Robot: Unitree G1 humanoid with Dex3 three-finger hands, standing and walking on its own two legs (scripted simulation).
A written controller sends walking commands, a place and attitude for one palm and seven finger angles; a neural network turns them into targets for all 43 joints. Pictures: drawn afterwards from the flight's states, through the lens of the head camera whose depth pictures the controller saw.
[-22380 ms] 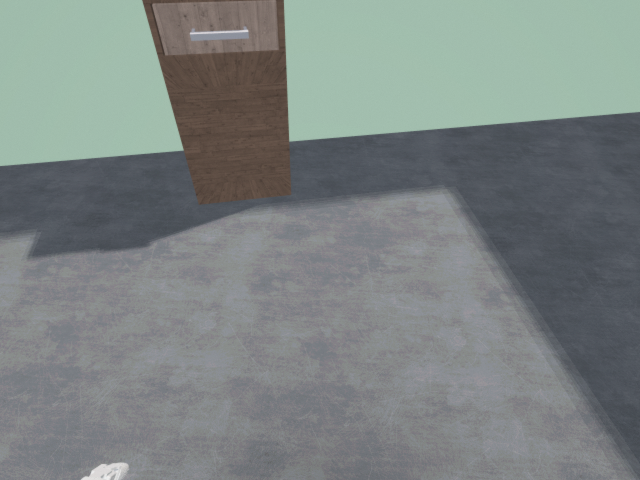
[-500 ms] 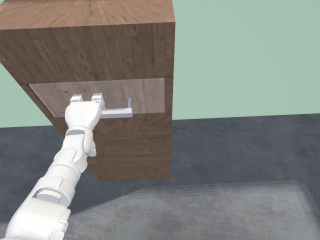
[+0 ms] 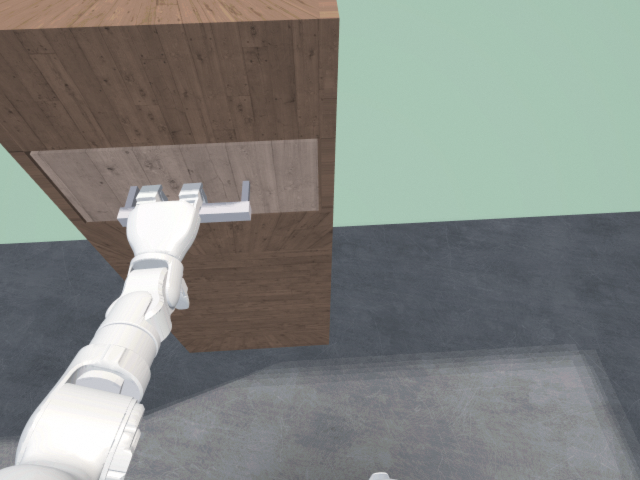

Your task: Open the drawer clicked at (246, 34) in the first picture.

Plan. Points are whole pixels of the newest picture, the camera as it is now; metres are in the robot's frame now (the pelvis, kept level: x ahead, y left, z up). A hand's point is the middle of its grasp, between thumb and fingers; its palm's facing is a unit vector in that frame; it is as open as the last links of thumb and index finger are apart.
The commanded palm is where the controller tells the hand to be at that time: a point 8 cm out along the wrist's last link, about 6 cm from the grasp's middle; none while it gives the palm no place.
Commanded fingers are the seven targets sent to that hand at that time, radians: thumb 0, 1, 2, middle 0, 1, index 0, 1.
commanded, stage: lower the fingers behind the handle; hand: left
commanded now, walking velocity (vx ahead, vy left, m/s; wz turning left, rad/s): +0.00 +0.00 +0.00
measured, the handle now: (188, 202) +0.49 +0.20 +0.02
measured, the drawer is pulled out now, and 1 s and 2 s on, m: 0.00 0.00 0.04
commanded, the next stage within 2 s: close the thumb around the handle in 0.38 s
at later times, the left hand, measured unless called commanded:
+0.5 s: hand (170, 247) +0.43 +0.22 +0.00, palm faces -0.01 -0.03 -1.00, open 13.8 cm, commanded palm +0.40 +0.22 +0.06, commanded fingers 0.00 -0.39 0.35 -0.31 -1.21 -0.31 -1.21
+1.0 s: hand (168, 244) +0.43 +0.23 +0.00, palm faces -0.03 -0.03 -1.00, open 7.1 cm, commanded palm +0.40 +0.22 +0.06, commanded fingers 0.00 0.90 0.90 -0.40 -1.35 -0.40 -1.35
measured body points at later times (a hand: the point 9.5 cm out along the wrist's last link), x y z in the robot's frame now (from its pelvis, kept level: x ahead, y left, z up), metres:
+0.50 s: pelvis +0.00 +0.00 +0.00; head +0.08 +0.00 +0.44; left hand +0.42 +0.22 +0.05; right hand +0.07 -0.27 -0.13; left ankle -0.03 +0.10 -0.70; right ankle +0.00 -0.10 -0.70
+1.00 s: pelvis +0.00 +0.01 +0.00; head +0.08 +0.01 +0.44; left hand +0.43 +0.22 +0.06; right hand +0.07 -0.25 -0.13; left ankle -0.03 +0.10 -0.70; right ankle +0.00 -0.10 -0.70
